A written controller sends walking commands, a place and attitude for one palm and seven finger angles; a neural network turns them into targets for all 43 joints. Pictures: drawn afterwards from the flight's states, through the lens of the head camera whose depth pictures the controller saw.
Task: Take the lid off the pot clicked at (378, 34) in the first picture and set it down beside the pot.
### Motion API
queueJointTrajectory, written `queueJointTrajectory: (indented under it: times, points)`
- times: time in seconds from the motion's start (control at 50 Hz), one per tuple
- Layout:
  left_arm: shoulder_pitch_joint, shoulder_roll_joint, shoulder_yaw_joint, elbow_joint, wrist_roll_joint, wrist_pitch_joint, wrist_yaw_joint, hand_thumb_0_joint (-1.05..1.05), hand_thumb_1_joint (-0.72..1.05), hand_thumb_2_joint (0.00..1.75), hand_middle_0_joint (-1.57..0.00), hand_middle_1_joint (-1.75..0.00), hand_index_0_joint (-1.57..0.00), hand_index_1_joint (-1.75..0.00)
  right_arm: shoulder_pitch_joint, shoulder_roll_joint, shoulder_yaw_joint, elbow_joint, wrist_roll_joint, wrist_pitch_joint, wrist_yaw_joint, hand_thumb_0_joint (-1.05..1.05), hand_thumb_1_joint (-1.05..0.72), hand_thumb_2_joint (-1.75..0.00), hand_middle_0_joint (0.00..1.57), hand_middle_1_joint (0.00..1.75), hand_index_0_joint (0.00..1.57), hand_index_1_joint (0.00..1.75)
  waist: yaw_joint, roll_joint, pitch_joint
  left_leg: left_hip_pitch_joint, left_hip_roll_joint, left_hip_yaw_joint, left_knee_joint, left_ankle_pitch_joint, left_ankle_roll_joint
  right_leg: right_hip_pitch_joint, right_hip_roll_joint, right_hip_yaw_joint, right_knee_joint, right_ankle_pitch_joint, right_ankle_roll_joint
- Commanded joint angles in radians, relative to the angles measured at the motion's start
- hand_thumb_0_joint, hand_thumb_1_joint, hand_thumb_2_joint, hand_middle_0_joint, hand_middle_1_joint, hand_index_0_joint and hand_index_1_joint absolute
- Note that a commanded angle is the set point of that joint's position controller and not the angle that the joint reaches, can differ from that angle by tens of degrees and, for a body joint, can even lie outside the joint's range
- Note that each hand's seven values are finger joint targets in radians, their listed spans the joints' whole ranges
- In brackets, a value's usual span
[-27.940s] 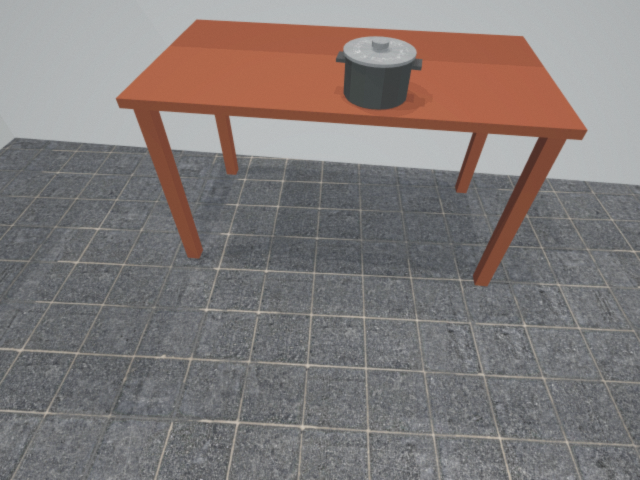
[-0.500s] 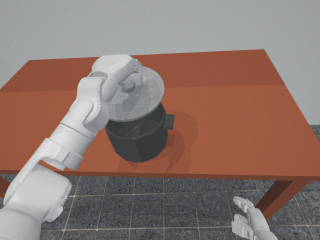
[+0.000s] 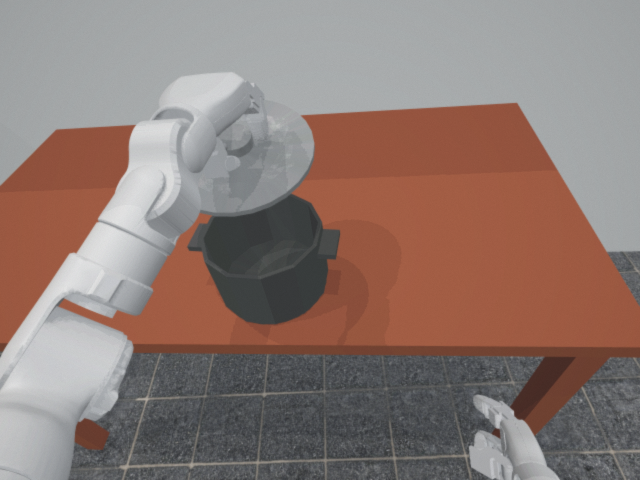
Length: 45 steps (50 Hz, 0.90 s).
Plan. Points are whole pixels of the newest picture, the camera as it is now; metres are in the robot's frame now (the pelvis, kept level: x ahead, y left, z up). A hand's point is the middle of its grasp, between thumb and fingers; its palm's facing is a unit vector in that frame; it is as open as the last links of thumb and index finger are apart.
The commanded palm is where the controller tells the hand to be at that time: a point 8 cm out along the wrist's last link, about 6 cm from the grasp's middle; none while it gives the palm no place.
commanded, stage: lift the lid straight up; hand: left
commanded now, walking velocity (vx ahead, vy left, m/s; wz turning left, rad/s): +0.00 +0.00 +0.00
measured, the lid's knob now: (234, 140) +0.46 +0.12 +0.22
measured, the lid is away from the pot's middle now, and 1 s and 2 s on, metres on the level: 0.01 0.07 0.21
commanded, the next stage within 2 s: move the lid sideways beside the pot in 0.36 s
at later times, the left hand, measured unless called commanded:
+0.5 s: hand (217, 137) +0.43 +0.13 +0.25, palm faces -0.06 -0.03 -1.00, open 7.3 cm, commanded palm +0.40 +0.14 +0.33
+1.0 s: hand (168, 137) +0.42 +0.18 +0.26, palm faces -0.04 -0.02 -1.00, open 7.3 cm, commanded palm +0.39 +0.19 +0.33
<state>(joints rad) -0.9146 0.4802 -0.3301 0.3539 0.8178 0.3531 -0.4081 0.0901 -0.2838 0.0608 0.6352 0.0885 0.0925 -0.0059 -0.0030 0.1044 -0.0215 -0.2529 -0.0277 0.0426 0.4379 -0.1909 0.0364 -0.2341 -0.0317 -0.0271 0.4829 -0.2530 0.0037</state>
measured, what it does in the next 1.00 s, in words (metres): stands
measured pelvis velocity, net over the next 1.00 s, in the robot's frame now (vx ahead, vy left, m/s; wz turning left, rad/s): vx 0.00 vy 0.01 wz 0.01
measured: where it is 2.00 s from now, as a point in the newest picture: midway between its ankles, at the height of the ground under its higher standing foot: outside the picture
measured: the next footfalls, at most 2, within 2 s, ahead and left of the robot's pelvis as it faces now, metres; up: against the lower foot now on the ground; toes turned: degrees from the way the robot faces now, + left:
none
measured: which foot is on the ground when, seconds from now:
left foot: down 0.00-1.00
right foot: down 0.00-1.00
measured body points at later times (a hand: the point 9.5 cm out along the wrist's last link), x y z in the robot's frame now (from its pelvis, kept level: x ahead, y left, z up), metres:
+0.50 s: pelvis +0.00 +0.01 +0.00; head +0.00 -0.04 +0.45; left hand +0.42 +0.13 +0.30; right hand +0.20 -0.21 -0.10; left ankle +0.03 +0.10 -0.74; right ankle +0.00 -0.12 -0.74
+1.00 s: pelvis +0.00 +0.01 +0.00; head +0.00 -0.03 +0.45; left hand +0.41 +0.18 +0.31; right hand +0.19 -0.22 -0.10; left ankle +0.03 +0.10 -0.74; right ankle +0.00 -0.12 -0.74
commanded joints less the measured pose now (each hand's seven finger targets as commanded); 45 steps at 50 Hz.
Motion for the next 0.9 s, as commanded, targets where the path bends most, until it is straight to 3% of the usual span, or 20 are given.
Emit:
queueJointTrajectory:
  times: [0.0, 0.06, 0.14, 0.22, 0.28, 0.36, 0.42, 0.44, 0.46, 0.54, 0.56, 0.58, 0.6, 0.64, 0.68, 0.72, 0.76, 0.8, 0.84, 0.88]
  points:
    - [-0.618, 0.262, 0.192, -0.219, 0.051, 0.000, 0.055, 0.00, 0.60, 1.10, -0.90, -0.92, -0.94, -0.93, -0.171, -0.079, -0.029, -0.173, 0.006, -0.056, -0.001, 0.00, -0.90, -0.90, 0.20, 0.30, 0.20, 0.30, 0.015, -0.134, -0.402, 0.171, 0.009, -0.038, -0.026, 0.190, 0.031, 0.104, 0.002, 0.008, -0.054, 0.298, -0.038]
    - [-0.635, 0.262, 0.188, -0.251, 0.048, -0.007, 0.050, 0.00, 0.60, 1.10, -0.90, -0.92, -0.94, -0.93, -0.181, -0.076, -0.030, -0.179, 0.007, -0.061, 0.004, 0.00, -0.90, -0.90, 0.20, 0.30, 0.20, 0.30, 0.017, -0.111, -0.440, 0.182, 0.007, -0.037, -0.021, 0.213, 0.030, 0.123, 0.002, 0.011, -0.044, 0.317, -0.040]
    - [-0.631, 0.246, 0.184, -0.221, 0.029, 0.002, 0.040, 0.00, 0.60, 1.10, -0.90, -0.92, -0.94, -0.93, -0.182, -0.085, -0.035, -0.175, 0.011, -0.059, 0.006, 0.00, -0.90, -0.90, 0.20, 0.30, 0.20, 0.30, 0.006, -0.123, -0.389, 0.177, 0.008, -0.044, -0.016, 0.192, 0.031, 0.084, 0.003, -0.001, -0.056, 0.291, -0.042]
    - [-0.588, 0.261, 0.189, -0.115, 0.056, 0.024, 0.027, 0.00, 0.60, 1.10, -0.90, -0.92, -0.94, -0.93, -0.178, -0.088, -0.022, -0.162, 0.010, -0.045, -0.001, 0.00, -0.90, -0.90, 0.20, 0.30, 0.20, 0.30, 0.016, -0.171, -0.330, 0.129, 0.011, -0.038, -0.037, 0.145, 0.026, 0.065, 0.001, -0.003, -0.066, 0.245, -0.036]
    - [-0.655, 0.202, 0.130, -0.123, 0.052, 0.019, 0.026, 0.00, 0.60, 1.10, -0.90, -0.92, -0.94, -0.93, -0.183, -0.082, -0.022, -0.165, 0.014, -0.046, -0.001, 0.00, -0.90, -0.90, 0.20, 0.30, 0.20, 0.30, 0.000, -0.146, -0.330, 0.144, 0.012, -0.040, -0.041, 0.120, 0.026, 0.038, 0.005, -0.009, -0.068, 0.199, -0.037]
    - [-0.740, 0.241, 0.153, -0.262, 0.057, -0.002, 0.034, 0.00, 0.60, 1.10, -0.90, -0.92, -0.94, -0.93, -0.180, -0.071, -0.030, -0.181, 0.006, -0.071, 0.002, 0.00, -0.90, -0.90, 0.20, 0.30, 0.20, 0.30, 0.006, -0.094, -0.483, 0.223, 0.006, -0.050, -0.019, 0.209, 0.032, 0.101, 0.010, 0.002, -0.041, 0.278, -0.044]
    - [-0.706, 0.275, 0.187, -0.108, 0.065, 0.022, 0.033, 0.00, 0.60, 1.10, -0.90, -0.92, -0.94, -0.93, -0.155, -0.084, -0.025, -0.150, 0.006, -0.066, -0.008, 0.00, -0.90, -0.90, 0.20, 0.30, 0.20, 0.30, 0.003, -0.144, -0.382, 0.165, 0.009, -0.046, -0.036, 0.153, 0.030, 0.066, 0.010, -0.003, -0.064, 0.236, -0.040]
    - [-0.678, 0.296, 0.214, -0.086, 0.045, 0.015, 0.036, 0.00, 0.60, 1.10, -0.90, -0.92, -0.94, -0.93, -0.142, -0.097, -0.029, -0.144, 0.006, -0.063, -0.011, 0.00, -0.90, -0.90, 0.20, 0.30, 0.20, 0.30, 0.000, -0.158, -0.376, 0.156, 0.010, -0.048, -0.039, 0.142, 0.029, 0.073, 0.006, -0.004, -0.072, 0.231, -0.039]
    - [-0.719, 0.318, 0.222, -0.107, 0.066, 0.012, 0.040, 0.00, 0.60, 1.10, -0.90, -0.92, -0.94, -0.93, -0.141, -0.090, -0.021, -0.144, 0.004, -0.067, -0.013, 0.00, -0.90, -0.90, 0.20, 0.30, 0.20, 0.30, 0.009, -0.152, -0.386, 0.155, 0.011, -0.044, -0.048, 0.151, 0.027, 0.083, 0.008, -0.003, -0.067, 0.235, -0.039]
    - [-0.693, 0.257, 0.189, -0.193, 0.055, -0.004, 0.041, 0.00, 0.60, 1.10, -0.90, -0.92, -0.94, -0.93, -0.162, -0.084, -0.033, -0.177, 0.002, -0.080, -0.002, 0.00, -0.90, -0.90, 0.20, 0.30, 0.20, 0.30, 0.014, -0.094, -0.456, 0.212, 0.012, -0.058, -0.024, 0.257, 0.028, 0.103, 0.006, -0.008, -0.042, 0.308, -0.051]
    - [-0.665, 0.293, 0.221, -0.184, 0.075, 0.002, 0.039, 0.00, 0.60, 1.10, -0.90, -0.92, -0.94, -0.93, -0.156, -0.082, -0.033, -0.171, -0.001, -0.076, 0.001, 0.00, -0.90, -0.90, 0.20, 0.30, 0.20, 0.30, 0.028, -0.096, -0.476, 0.213, 0.016, -0.051, -0.027, 0.272, 0.026, 0.120, 0.008, -0.001, -0.036, 0.320, -0.050]
    - [-0.623, 0.278, 0.214, -0.159, 0.079, 0.011, 0.031, 0.00, 0.60, 1.10, -0.90, -0.92, -0.94, -0.93, -0.158, -0.084, -0.033, -0.174, -0.002, -0.069, 0.005, 0.00, -0.90, -0.90, 0.20, 0.30, 0.20, 0.30, 0.030, -0.116, -0.440, 0.193, 0.016, -0.052, -0.024, 0.280, 0.026, 0.112, 0.007, -0.005, -0.039, 0.337, -0.052]
    - [-0.587, 0.316, 0.250, -0.163, 0.078, 0.015, 0.028, 0.00, 0.60, 1.10, -0.90, -0.92, -0.94, -0.93, -0.155, -0.089, -0.033, -0.177, 0.000, -0.062, 0.006, 0.00, -0.90, -0.90, 0.20, 0.30, 0.20, 0.30, 0.037, -0.126, -0.445, 0.183, 0.017, -0.047, -0.030, 0.274, 0.026, 0.128, 0.004, 0.001, -0.042, 0.341, -0.048]
    - [-0.544, 0.275, 0.224, -0.159, 0.058, 0.012, 0.019, 0.00, 0.60, 1.10, -0.90, -0.92, -0.94, -0.93, -0.160, -0.096, -0.035, -0.187, 0.006, -0.049, 0.007, 0.00, -0.90, -0.90, 0.20, 0.30, 0.20, 0.30, 0.023, -0.156, -0.399, 0.168, 0.018, -0.045, -0.030, 0.268, 0.027, 0.105, 0.002, -0.008, -0.052, 0.330, -0.047]
    - [-0.548, 0.260, 0.196, -0.122, 0.077, 0.024, 0.008, 0.00, 0.60, 1.10, -0.90, -0.92, -0.94, -0.93, -0.160, -0.095, -0.030, -0.180, 0.010, -0.039, 0.005, 0.00, -0.90, -0.90, 0.20, 0.30, 0.20, 0.30, 0.015, -0.183, -0.332, 0.147, 0.023, -0.039, -0.036, 0.218, 0.025, 0.056, 0.007, -0.017, -0.059, 0.281, -0.042]
    - [-0.585, 0.260, 0.181, -0.145, 0.076, 0.023, 0.005, 0.00, 0.60, 1.10, -0.90, -0.92, -0.94, -0.93, -0.162, -0.092, -0.029, -0.186, 0.015, -0.039, -0.001, 0.00, -0.90, -0.90, 0.20, 0.30, 0.20, 0.30, 0.010, -0.150, -0.326, 0.157, 0.020, -0.039, -0.042, 0.181, 0.028, 0.034, 0.010, -0.016, -0.066, 0.228, -0.042]
    - [-0.643, 0.345, 0.239, -0.264, 0.078, 0.000, 0.009, 0.00, 0.60, 1.10, -0.90, -0.92, -0.94, -0.93, -0.153, -0.094, -0.033, -0.201, 0.009, -0.053, -0.005, 0.00, -0.90, -0.90, 0.20, 0.30, 0.20, 0.30, 0.021, -0.119, -0.429, 0.198, 0.017, -0.043, -0.035, 0.223, 0.034, 0.088, 0.010, -0.002, -0.054, 0.266, -0.043]
    - [-0.688, 0.356, 0.240, -0.309, 0.086, -0.004, 0.009, 0.00, 0.60, 1.10, -0.90, -0.92, -0.94, -0.93, -0.154, -0.086, -0.034, -0.203, 0.008, -0.062, -0.009, 0.00, -0.90, -0.90, 0.20, 0.30, 0.20, 0.30, 0.021, -0.066, -0.490, 0.239, 0.013, -0.049, -0.022, 0.271, 0.032, 0.101, 0.010, 0.002, -0.040, 0.300, -0.048]
    - [-0.700, 0.374, 0.258, -0.347, 0.062, -0.019, 0.009, 0.00, 0.60, 1.10, -0.90, -0.92, -0.94, -0.93, -0.147, -0.091, -0.041, -0.203, 0.006, -0.077, -0.005, 0.00, -0.90, -0.90, 0.20, 0.30, 0.20, 0.30, 0.011, -0.043, -0.504, 0.259, 0.014, -0.058, -0.004, 0.304, 0.032, 0.102, 0.008, 0.004, -0.042, 0.325, -0.052]
    - [-0.656, 0.378, 0.264, -0.232, 0.080, -0.003, 0.003, 0.00, 0.60, 1.10, -0.90, -0.92, -0.94, -0.93, -0.131, -0.093, -0.035, -0.176, 0.006, -0.067, -0.009, 0.00, -0.90, -0.90, 0.20, 0.30, 0.20, 0.30, 0.014, -0.089, -0.432, 0.216, 0.017, -0.057, -0.021, 0.256, 0.028, 0.076, 0.015, -0.007, -0.051, 0.291, -0.048]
